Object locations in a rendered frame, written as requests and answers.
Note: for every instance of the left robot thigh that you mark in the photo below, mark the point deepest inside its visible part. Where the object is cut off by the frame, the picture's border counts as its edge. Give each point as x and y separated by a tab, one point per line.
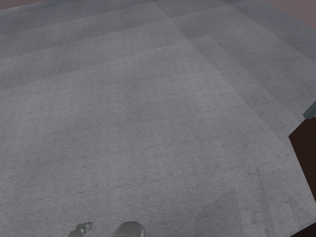
130	229

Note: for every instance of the robot left hand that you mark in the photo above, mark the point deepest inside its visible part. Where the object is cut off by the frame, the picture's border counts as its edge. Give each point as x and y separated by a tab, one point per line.
80	230

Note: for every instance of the handle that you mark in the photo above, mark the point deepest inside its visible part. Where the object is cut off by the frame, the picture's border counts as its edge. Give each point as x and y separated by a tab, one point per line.
310	112

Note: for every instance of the cupboard door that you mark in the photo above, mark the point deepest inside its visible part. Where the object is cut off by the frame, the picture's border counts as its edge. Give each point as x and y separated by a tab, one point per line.
303	140

